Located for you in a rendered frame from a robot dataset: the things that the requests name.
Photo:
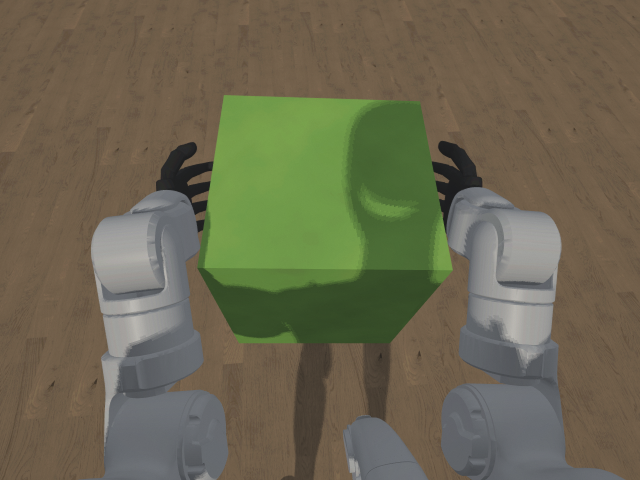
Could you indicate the robot right upper arm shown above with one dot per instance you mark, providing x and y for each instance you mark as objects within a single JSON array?
[{"x": 506, "y": 432}]

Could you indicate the right robot thigh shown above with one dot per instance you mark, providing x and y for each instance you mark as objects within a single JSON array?
[{"x": 374, "y": 450}]

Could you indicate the left robot hand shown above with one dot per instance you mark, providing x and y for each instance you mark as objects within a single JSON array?
[{"x": 174, "y": 179}]

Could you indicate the robot right forearm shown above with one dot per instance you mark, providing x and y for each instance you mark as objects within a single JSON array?
[{"x": 514, "y": 256}]

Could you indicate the carton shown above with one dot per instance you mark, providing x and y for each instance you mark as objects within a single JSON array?
[{"x": 323, "y": 221}]

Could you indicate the robot left forearm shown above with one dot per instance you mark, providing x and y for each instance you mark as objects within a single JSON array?
[{"x": 141, "y": 277}]

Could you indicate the right robot hand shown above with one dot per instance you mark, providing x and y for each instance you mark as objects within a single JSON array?
[{"x": 458, "y": 180}]

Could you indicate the robot left upper arm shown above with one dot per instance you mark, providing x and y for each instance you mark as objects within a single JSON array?
[{"x": 173, "y": 436}]

